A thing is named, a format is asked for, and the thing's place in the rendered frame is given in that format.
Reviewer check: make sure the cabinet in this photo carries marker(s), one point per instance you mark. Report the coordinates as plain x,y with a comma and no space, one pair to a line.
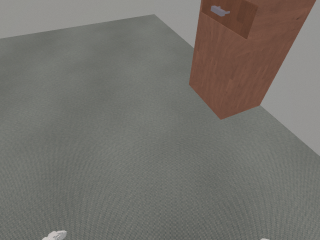
232,74

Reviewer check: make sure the handle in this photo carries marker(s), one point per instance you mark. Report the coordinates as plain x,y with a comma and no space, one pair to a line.
217,10

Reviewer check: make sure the drawer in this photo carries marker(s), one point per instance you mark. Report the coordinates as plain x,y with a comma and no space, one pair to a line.
240,18

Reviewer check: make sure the left robot hand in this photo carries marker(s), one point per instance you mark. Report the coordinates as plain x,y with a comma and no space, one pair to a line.
59,235

